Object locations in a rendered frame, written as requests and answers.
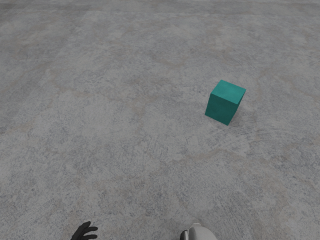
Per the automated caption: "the robot right thigh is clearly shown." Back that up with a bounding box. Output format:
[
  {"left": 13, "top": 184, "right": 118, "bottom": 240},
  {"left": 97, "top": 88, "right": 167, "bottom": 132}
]
[{"left": 184, "top": 226, "right": 217, "bottom": 240}]

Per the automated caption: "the carton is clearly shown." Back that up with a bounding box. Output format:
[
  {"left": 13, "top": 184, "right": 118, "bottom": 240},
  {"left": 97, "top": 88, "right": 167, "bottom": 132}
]
[{"left": 205, "top": 79, "right": 246, "bottom": 126}]

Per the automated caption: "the right robot shin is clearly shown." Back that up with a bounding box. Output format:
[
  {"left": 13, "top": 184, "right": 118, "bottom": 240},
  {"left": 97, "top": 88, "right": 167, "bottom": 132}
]
[{"left": 188, "top": 223, "right": 201, "bottom": 229}]

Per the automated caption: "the robot left hand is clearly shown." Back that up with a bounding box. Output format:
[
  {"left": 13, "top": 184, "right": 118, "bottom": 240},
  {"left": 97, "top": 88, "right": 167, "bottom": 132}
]
[{"left": 71, "top": 221, "right": 98, "bottom": 240}]

